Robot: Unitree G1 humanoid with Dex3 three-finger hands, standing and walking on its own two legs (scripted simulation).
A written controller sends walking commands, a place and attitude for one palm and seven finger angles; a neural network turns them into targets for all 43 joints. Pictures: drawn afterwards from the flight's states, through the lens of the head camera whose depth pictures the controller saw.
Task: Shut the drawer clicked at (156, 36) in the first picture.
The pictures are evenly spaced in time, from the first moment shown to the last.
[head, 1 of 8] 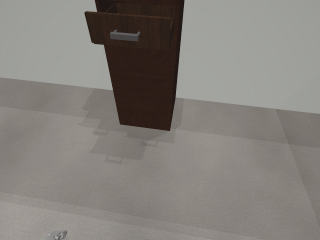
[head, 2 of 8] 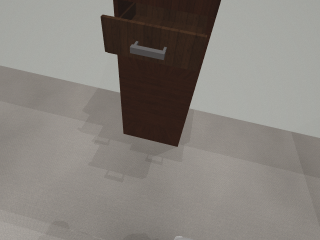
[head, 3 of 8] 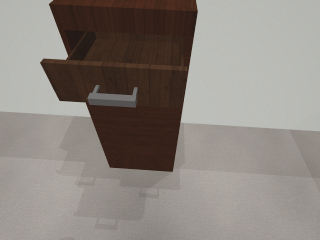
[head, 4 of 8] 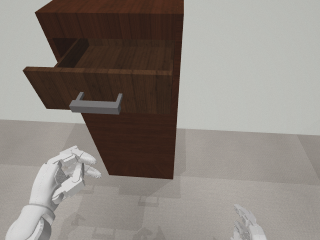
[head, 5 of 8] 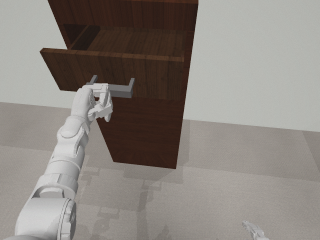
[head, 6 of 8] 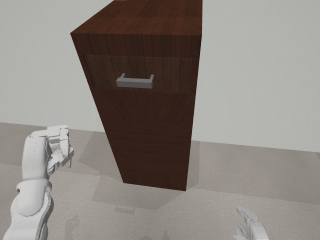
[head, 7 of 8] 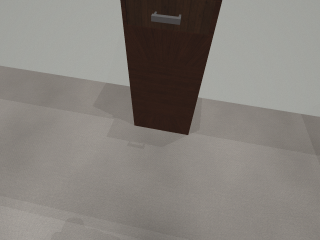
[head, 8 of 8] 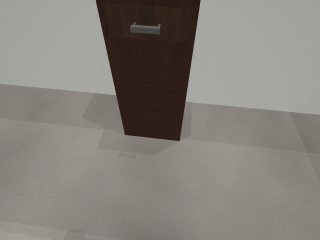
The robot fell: no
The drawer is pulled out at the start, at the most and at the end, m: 0.18 0.18 0.00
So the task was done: yes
